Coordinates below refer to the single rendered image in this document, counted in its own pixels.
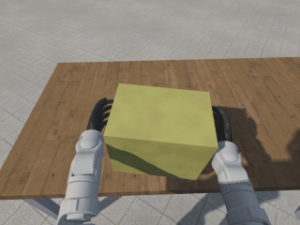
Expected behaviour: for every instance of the table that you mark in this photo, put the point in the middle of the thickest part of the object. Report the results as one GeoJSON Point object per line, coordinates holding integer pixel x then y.
{"type": "Point", "coordinates": [260, 95]}

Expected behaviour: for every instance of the carton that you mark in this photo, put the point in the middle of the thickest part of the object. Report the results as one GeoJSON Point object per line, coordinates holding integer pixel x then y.
{"type": "Point", "coordinates": [160, 131]}

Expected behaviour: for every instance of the right robot hand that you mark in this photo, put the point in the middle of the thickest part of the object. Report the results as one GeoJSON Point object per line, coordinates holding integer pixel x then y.
{"type": "Point", "coordinates": [222, 125]}

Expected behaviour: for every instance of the robot left forearm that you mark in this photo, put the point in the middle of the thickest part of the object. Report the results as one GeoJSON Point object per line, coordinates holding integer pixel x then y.
{"type": "Point", "coordinates": [81, 201]}

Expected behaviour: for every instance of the robot right forearm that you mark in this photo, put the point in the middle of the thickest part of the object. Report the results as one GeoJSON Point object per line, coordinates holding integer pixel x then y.
{"type": "Point", "coordinates": [237, 192]}

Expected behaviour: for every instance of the left robot hand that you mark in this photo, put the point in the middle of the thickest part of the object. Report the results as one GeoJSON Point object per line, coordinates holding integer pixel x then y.
{"type": "Point", "coordinates": [98, 115]}

